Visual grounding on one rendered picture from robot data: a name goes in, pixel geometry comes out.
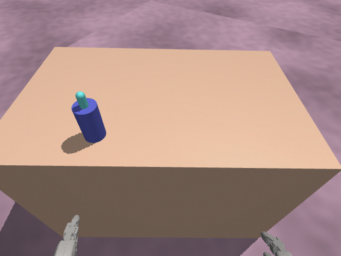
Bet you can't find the left robot hand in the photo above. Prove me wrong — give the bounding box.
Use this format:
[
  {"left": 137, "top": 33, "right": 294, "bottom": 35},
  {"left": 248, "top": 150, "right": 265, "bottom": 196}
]
[{"left": 53, "top": 215, "right": 79, "bottom": 256}]

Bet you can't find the bottle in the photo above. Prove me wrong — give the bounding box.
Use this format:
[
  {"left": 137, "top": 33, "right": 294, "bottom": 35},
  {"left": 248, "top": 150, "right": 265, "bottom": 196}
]
[{"left": 71, "top": 91, "right": 106, "bottom": 143}]

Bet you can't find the right robot hand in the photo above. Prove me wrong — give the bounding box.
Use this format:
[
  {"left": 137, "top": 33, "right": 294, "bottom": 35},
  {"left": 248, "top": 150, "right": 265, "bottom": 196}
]
[{"left": 261, "top": 231, "right": 292, "bottom": 256}]

